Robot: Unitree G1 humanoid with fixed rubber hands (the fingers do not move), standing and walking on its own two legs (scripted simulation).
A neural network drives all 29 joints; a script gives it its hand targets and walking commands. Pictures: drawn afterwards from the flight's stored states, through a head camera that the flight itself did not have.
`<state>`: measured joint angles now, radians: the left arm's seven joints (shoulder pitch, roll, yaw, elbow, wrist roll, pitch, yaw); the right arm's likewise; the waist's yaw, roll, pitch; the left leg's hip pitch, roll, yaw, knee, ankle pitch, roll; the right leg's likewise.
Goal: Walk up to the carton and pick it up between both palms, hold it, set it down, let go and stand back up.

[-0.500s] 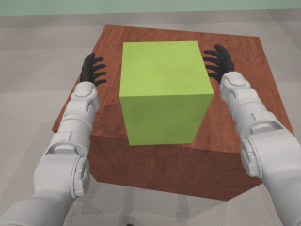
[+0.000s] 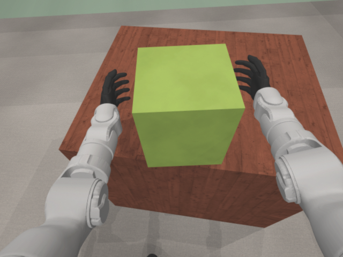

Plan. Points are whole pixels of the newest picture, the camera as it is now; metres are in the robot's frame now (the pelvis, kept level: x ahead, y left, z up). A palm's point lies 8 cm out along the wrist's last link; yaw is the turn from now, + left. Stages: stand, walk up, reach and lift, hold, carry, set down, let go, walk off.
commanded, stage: reach and lift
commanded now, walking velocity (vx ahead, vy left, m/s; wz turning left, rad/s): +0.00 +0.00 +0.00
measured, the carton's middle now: (183, 110) +0.45 +0.06 +0.04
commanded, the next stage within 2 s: none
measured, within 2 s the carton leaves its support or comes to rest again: neither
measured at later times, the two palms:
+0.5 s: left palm (116, 108) +0.39 +0.21 +0.09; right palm (245, 97) +0.46 -0.08 +0.11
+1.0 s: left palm (115, 111) +0.39 +0.21 +0.09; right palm (244, 97) +0.46 -0.08 +0.11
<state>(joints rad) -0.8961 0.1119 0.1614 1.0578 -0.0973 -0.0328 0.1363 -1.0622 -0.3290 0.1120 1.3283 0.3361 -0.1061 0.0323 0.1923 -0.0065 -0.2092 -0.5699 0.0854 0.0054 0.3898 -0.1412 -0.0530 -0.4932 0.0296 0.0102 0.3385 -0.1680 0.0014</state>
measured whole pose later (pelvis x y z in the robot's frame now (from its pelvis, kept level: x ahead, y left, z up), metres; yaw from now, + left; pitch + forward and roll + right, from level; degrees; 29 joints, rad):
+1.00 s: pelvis +0.01 +0.00 +0.01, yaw +2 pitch +8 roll +0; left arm -0.73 -0.17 0.59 0.66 0.44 0.07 0.03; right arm -0.88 0.00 -0.56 1.03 -0.38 -0.13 0.06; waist 0.13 -0.05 -0.04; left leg -0.28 0.07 0.09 0.26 -0.11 -0.04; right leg -0.23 -0.01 -0.03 0.28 -0.19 0.00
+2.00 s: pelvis +0.01 +0.00 +0.01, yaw +3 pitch +7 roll +0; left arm -0.71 -0.10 0.50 0.71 0.35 0.08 0.07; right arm -0.86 -0.01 -0.44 1.08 -0.26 -0.17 -0.02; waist 0.09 -0.05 -0.06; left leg -0.29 0.07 0.10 0.28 -0.12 -0.03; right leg -0.21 -0.01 -0.06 0.27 -0.19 0.00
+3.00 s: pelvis -0.01 +0.00 +0.01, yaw +4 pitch -1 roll -1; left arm -0.77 -0.04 0.36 0.55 0.31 0.44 0.09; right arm -0.88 -0.07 -0.21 1.03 0.03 0.04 -0.08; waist 0.00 -0.06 -0.04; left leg -0.16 0.06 0.08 0.29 -0.11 -0.02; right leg -0.06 -0.02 -0.07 0.25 -0.17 0.01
